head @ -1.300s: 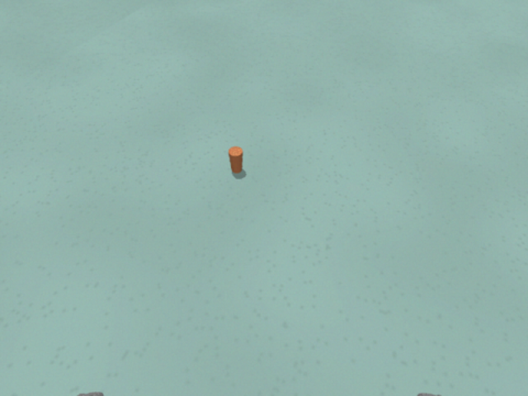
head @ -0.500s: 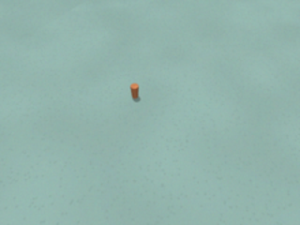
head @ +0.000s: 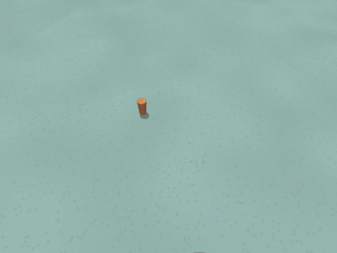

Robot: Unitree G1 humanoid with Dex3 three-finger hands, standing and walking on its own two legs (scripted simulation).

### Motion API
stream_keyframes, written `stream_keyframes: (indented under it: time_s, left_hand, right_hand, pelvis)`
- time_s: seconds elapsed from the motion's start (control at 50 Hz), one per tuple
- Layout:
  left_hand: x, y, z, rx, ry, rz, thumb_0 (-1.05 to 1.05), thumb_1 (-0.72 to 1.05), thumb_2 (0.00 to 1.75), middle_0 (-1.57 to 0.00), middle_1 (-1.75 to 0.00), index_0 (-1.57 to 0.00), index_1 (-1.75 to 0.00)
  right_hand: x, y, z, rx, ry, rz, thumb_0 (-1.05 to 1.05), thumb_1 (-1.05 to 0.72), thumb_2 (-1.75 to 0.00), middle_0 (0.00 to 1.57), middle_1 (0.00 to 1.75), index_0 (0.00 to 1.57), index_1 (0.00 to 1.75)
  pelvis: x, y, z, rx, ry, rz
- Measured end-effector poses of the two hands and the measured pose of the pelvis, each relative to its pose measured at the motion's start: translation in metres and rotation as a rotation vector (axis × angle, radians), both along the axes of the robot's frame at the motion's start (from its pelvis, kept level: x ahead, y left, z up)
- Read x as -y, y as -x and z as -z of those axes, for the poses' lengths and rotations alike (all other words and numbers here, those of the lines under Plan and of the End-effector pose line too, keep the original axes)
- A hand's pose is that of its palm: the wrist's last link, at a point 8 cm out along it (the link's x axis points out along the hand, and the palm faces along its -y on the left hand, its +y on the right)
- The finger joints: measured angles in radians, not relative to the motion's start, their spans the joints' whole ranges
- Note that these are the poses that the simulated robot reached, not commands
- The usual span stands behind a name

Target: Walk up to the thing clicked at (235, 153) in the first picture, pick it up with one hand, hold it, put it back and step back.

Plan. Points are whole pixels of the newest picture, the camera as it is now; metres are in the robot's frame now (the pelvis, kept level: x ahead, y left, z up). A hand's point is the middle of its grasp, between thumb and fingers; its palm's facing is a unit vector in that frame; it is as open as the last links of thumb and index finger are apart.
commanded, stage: walk up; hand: left
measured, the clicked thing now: (142, 107) +1.23 +0.19 -0.70
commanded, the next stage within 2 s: none
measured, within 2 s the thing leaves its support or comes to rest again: neither
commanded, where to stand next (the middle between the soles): +0.90 +0.00 m, yaw -1 degrees
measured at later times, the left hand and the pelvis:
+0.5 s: hand (81, 229) +0.20 +0.24 -0.15, palm faces +0.04 -0.93 -0.37, open 7.4 cm; pelvis +0.19 -0.04 -0.01, yaw +2 degrees
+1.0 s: hand (102, 146) +0.46 +0.23 -0.13, palm faces +0.00 -0.89 -0.46, open 7.3 cm; pelvis +0.40 -0.07 -0.02, yaw +0 degrees
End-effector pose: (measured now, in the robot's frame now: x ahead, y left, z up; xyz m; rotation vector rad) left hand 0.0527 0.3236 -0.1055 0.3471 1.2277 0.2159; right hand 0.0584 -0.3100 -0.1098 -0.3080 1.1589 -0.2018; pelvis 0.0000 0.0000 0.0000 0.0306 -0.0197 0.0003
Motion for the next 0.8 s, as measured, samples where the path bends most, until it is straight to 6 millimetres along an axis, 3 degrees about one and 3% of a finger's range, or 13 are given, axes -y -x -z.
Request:
stream_keyframes:
  time_s: [0.1, 0.18, 0.32, 0.48, 0.56, 0.6, 0.7, 0.8]
  left_hand:
    - [0.013, -0.039, -0.012, 0.017, -0.03, 0.05, 0.01, 0.91, 0.9, -0.2, -0.3, -0.21, -0.3]
    - [0.026, -0.062, -0.016, 0.089, -0.066, 0.035, 0.0, 0.91, 0.9, -0.2, -0.3, -0.21, -0.3]
    - [0.047, -0.081, -0.027, 0.069, -0.045, -0.026, 0.0, 0.9, 0.9, -0.2, -0.3, -0.21, -0.3]
    - [0.047, -0.126, -0.004, 0.028, 0.001, -0.056, 0.0, 0.9, 0.9, -0.2, -0.3, -0.21, -0.3]
    - [0.036, -0.163, 0.021, 0.001, 0.015, -0.055, 0.01, 0.9, 0.9, -0.2, -0.3, -0.21, -0.3]
    - [0.034, -0.185, 0.026, -0.006, 0.021, -0.052, 0.01, 0.9, 0.9, -0.2, -0.3, -0.21, -0.3]
    - [0.037, -0.254, 0.014, 0.04, 0.032, 0.017, 0.01, 0.91, 0.9, -0.2, -0.3, -0.21, -0.3]
    - [0.041, -0.316, -0.004, 0.077, 0.019, 0.08, 0.01, 0.91, 0.9, -0.2, -0.3, -0.21, -0.3]
  right_hand:
    - [0.037, 0.007, 0.007, -0.071, 0.01, 0.044, 0.01, -0.91, -0.9, 0.21, 0.3, 0.21, 0.3]
    - [0.059, -0.015, 0.018, -0.123, 0.017, 0.041, 0.01, -0.91, -0.9, 0.21, 0.3, 0.2, 0.3]
    - [0.059, -0.102, 0.005, -0.053, -0.019, -0.032, 0.01, -0.91, -0.9, 0.21, 0.3, 0.2, 0.3]
    - [0.037, -0.219, -0.002, 0.016, -0.025, -0.128, 0.01, -0.91, -0.9, 0.21, 0.3, 0.2, 0.3]
    - [0.022, -0.283, -0.001, 0.102, 0.003, -0.155, 0.01, -0.91, -0.9, 0.21, 0.3, 0.2, 0.3]
    - [0.017, -0.304, -0.004, 0.152, 0.01, -0.15, 0.01, -0.91, -0.9, 0.21, 0.3, 0.2, 0.3]
    - [0.016, -0.325, -0.017, 0.177, 0.005, -0.089, 0.01, -0.91, -0.9, 0.21, 0.3, 0.21, 0.3]
    - [0.033, -0.332, -0.014, 0.129, 0.003, -0.059, 0.01, -0.91, -0.9, 0.21, 0.3, 0.21, 0.3]
  pelvis:
    - [0.022, -0.028, 0.003, 0.012, -0.004, 0.015]
    - [0.04, -0.054, 0.01, 0.026, 0.027, -0.005]
    - [0.048, -0.106, -0.005, 0.029, 0.042, -0.019]
    - [0.042, -0.175, 0.003, 0.029, 0.058, -0.037]
    - [0.03, -0.218, 0.019, 0.027, 0.037, -0.03]
    - [0.025, -0.234, 0.022, 0.03, 0.029, -0.027]
    - [0.026, -0.273, 0.01, 0.035, 0.011, -0.003]
    - [0.033, -0.312, 0.004, 0.033, 0.0, 0.016]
